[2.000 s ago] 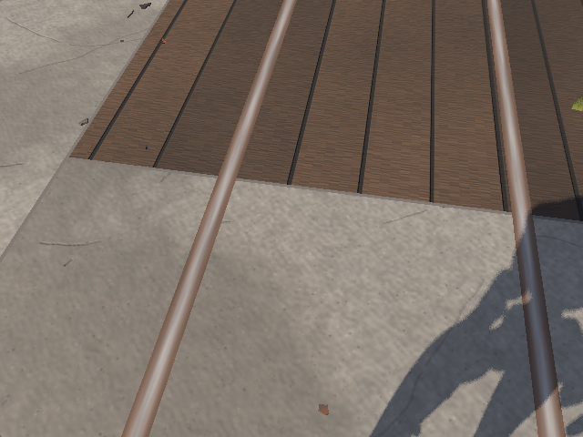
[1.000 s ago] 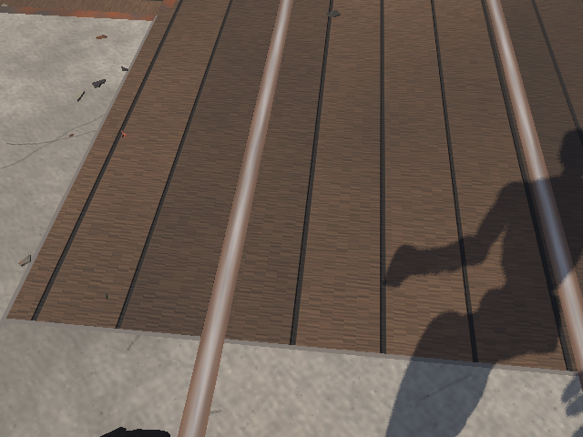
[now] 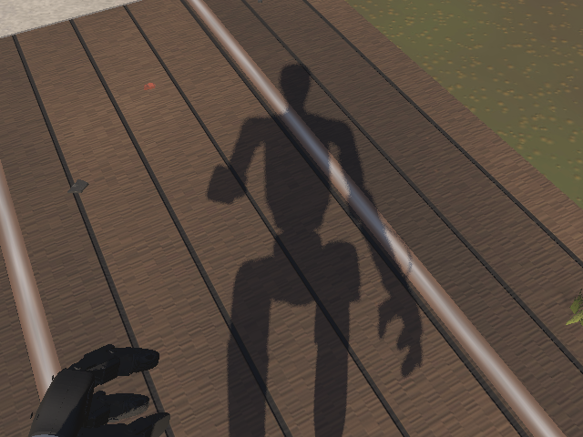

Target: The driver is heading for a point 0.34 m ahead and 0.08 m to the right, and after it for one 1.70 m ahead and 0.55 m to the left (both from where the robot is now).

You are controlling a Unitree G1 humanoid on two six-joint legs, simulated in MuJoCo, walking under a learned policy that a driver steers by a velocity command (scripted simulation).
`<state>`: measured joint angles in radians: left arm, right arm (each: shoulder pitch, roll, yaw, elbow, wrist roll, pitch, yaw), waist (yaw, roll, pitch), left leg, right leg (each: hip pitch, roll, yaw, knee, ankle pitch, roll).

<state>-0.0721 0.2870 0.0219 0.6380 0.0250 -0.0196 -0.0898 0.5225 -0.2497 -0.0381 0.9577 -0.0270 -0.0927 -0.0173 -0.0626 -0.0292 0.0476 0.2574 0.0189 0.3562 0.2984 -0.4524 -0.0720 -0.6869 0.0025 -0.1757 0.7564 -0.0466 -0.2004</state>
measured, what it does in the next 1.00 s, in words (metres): walks ahead, turning left: right foot, then left foot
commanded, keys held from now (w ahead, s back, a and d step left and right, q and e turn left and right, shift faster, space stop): w+e+shift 0.12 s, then q+shift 0.88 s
